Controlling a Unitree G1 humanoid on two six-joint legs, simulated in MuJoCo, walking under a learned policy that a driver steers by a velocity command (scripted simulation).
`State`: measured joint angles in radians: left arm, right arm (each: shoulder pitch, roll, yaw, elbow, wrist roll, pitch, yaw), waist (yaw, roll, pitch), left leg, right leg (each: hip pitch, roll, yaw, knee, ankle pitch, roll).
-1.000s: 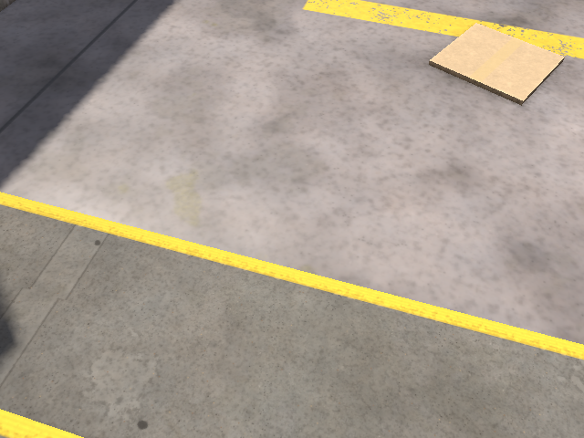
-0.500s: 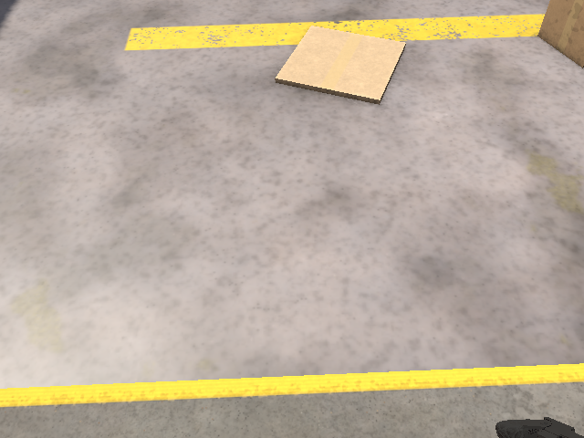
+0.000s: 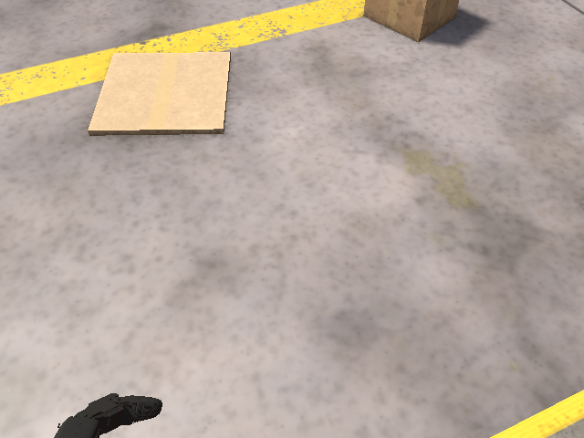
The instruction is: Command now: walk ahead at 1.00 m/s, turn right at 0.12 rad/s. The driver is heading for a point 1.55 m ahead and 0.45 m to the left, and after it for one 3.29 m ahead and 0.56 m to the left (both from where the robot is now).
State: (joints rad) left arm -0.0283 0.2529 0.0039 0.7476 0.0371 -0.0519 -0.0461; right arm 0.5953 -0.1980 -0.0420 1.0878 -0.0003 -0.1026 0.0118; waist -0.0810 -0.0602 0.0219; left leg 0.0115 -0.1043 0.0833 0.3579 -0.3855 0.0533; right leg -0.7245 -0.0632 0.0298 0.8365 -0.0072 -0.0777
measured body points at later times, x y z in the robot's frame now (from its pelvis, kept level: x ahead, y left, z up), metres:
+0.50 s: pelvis +0.49 +0.01 -0.09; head +0.51 +0.02 +0.36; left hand +0.36 +0.26 -0.22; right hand +0.68 -0.22 -0.20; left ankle +0.63 +0.08 -0.80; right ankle +0.23 -0.08 -0.71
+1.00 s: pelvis +0.98 +0.11 -0.15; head +1.00 +0.11 +0.30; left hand +0.87 +0.36 -0.28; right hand +1.28 -0.04 -0.25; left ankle +0.87 +0.16 -0.76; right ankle +1.07 +0.00 -0.88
